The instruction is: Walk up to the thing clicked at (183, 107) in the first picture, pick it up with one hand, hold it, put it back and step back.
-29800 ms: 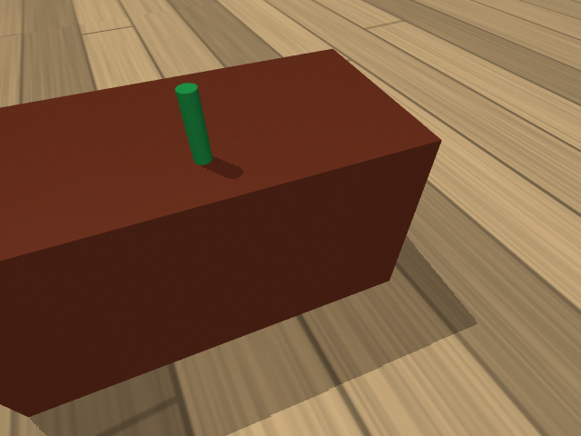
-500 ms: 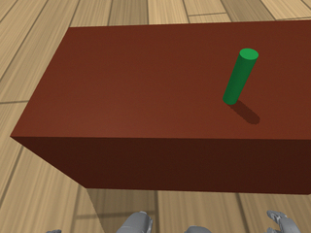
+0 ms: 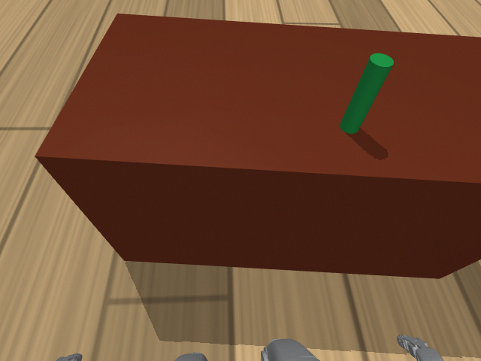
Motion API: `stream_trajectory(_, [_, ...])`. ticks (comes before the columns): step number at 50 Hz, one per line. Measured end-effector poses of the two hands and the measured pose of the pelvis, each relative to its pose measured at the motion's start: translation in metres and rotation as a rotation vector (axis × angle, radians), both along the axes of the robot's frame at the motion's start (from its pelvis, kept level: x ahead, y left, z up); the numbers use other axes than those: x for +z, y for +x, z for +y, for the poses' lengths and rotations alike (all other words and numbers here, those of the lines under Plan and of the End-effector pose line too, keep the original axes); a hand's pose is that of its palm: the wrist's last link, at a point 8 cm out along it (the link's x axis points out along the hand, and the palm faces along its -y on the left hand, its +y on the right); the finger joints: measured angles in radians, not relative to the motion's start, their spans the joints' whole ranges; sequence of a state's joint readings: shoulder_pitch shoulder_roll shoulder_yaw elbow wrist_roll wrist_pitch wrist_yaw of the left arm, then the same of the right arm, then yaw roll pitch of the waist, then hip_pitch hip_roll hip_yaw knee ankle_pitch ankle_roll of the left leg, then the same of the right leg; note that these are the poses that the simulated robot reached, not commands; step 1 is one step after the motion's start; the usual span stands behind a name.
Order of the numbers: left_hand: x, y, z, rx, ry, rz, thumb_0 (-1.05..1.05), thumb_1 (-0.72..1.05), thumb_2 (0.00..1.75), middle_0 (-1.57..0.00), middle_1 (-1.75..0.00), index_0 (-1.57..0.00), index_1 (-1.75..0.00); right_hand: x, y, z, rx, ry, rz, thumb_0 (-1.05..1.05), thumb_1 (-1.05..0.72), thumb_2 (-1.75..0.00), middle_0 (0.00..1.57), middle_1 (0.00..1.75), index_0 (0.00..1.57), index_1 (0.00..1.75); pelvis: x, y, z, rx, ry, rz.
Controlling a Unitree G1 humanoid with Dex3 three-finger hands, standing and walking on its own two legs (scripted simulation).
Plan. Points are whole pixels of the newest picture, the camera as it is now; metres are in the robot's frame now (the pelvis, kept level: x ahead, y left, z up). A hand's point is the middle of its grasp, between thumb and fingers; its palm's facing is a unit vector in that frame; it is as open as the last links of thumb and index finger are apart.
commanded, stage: step back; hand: right
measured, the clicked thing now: (363, 97) +0.66 -0.26 +0.03
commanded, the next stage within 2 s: none
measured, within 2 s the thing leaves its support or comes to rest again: neither
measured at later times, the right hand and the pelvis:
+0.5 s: hand out of the picture -0.08 -0.28 -0.17, palm faces -0.06 +0.91 -0.41, open 7.4 cm; pelvis -0.15 +0.00 -0.02, yaw +2 degrees
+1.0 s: hand out of the picture -0.20 -0.28 -0.16, palm faces +0.02 +0.93 -0.37, open 7.4 cm; pelvis -0.31 -0.01 +0.00, yaw -4 degrees
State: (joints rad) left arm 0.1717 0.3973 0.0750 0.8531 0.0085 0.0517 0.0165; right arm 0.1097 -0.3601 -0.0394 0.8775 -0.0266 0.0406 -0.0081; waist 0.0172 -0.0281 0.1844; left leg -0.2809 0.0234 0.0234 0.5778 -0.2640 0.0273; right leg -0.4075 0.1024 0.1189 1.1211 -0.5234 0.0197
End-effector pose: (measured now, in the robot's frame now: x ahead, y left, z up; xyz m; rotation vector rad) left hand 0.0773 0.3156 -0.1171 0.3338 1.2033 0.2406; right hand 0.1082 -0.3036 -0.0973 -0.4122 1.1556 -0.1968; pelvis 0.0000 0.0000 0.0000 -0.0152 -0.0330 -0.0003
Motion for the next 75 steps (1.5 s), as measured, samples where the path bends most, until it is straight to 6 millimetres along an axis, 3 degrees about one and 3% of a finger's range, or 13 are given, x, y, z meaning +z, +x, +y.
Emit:
stream_trajectory(7, [-0.001, -0.038, -0.017, -0.061, 0.04, 0.014, 0.0, 0.9, 0.89, -0.21, -0.3, -0.21, -0.3, -0.021, -0.027, -0.019, -0.029, 0.043, -0.089, 0.0, -0.9, -0.9, 0.21, 0.3, 0.2, 0.31, -0.015, -0.043, -0.014, -0.055, 0.0, -0.016])
stream_trajectory(13, [0.018, -0.068, -0.031, -0.081, 0.043, -0.009, 0.0, 0.9, 0.89, -0.21, -0.3, -0.21, -0.3, -0.026, -0.076, -0.025, -0.086, 0.072, -0.049, 0.0, -0.9, -0.9, 0.21, 0.3, 0.2, 0.3, -0.006, -0.074, -0.018, -0.062, 0.033, -0.012])
stream_trajectory(20, [0.028, -0.076, -0.023, -0.089, 0.065, -0.118, 0.0, 0.9, 0.89, -0.21, -0.3, -0.21, -0.3, -0.031, -0.147, -0.026, -0.065, 0.031, 0.061, 0.0, -0.9, -0.9, 0.21, 0.3, 0.2, 0.3, -0.006, -0.116, -0.011, -0.012, 0.036, 0.001])
stream_trajectory(26, [0.009, -0.101, -0.001, -0.089, 0.042, -0.167, 0.0, 0.9, 0.89, -0.21, -0.3, -0.21, -0.3, -0.029, -0.198, -0.013, -0.039, -0.007, 0.089, 0.01, -0.9, -0.9, 0.21, 0.3, 0.2, 0.3, -0.019, -0.161, 0.005, 0.025, 0.046, -0.017])
stream_trajectory(31, [0.004, -0.14, 0.005, -0.056, 0.022, -0.106, 0.0, 0.9, 0.89, -0.21, -0.3, -0.21, -0.3, -0.013, -0.236, -0.002, -0.051, -0.002, 0.077, 0.01, -0.9, -0.9, 0.21, 0.3, 0.2, 0.3, -0.009, -0.191, 0.007, 0.009, 0.014, -0.021])
stream_trajectory(35, [0.005, -0.18, 0.004, -0.049, 0.008, -0.065, 0.0, 0.9, 0.89, -0.21, -0.3, -0.21, -0.3, -0.005, -0.249, -0.002, -0.049, -0.006, 0.047, 0.01, -0.9, -0.9, 0.21, 0.3, 0.2, 0.31, -0.003, -0.214, 0.005, -0.017, 0.004, -0.008])
stream_trajectory(42, [-0.003, -0.254, -0.009, -0.078, 0.035, 0.023, 0.0, 0.9, 0.89, -0.21, -0.3, -0.21, -0.3, -0.019, -0.265, -0.018, -0.042, 0.019, -0.063, 0.0, -0.9, -0.9, 0.21, 0.3, 0.21, 0.31, -0.016, -0.264, -0.007, -0.077, 0.006, -0.008])
stream_trajectory(47, [0.008, -0.302, -0.023, -0.068, 0.031, 0.039, 0.0, 0.9, 0.89, -0.21, -0.3, -0.21, -0.3, -0.022, -0.295, -0.022, -0.069, 0.047, -0.055, 0.0, -0.9, -0.9, 0.21, 0.3, 0.2, 0.3, -0.009, -0.296, -0.013, -0.074, 0.025, -0.016])
stream_trajectory(54, [0.02, -0.328, -0.015, -0.064, 0.068, -0.036, 0.0, 0.9, 0.89, -0.21, -0.3, -0.21, -0.3, -0.025, -0.353, -0.02, -0.045, 0.029, 0.001, 0.0, -0.9, -0.9, 0.21, 0.3, 0.2, 0.3, -0.007, -0.341, -0.008, -0.025, 0.044, 0.001])
stream_trajectory(60, [0.005, -0.352, 0.007, -0.056, 0.062, -0.111, 0.0, 0.9, 0.89, -0.21, -0.3, -0.21, -0.3, -0.03, -0.404, -0.005, -0.009, 0.004, 0.048, 0.0, -0.9, -0.9, 0.21, 0.3, 0.2, 0.3, -0.019, -0.39, 0.005, 0.013, 0.063, -0.02])
stream_trajectory(67, [0.006, -0.407, 0.005, -0.041, 0.025, -0.055, 0.0, 0.9, 0.89, -0.21, -0.3, -0.21, -0.3, -0.012, -0.455, 0.003, -0.023, 0.022, 0.016, 0.01, -0.9, -0.9, 0.21, 0.3, 0.21, 0.31, -0.006, -0.433, 0.004, -0.02, 0.017, -0.016])
stream_trajectory(75, [0.004, -0.482, -0.015, -0.073, 0.02, 0.029, 0.0, 0.9, 0.89, -0.21, -0.3, -0.21, -0.3, -0.018, -0.495, -0.018, -0.07, 0.04, -0.058, 0.0, -0.9, -0.9, 0.21, 0.3, 0.2, 0.31, -0.009, -0.472, -0.009, -0.071, -0.009, -0.026])
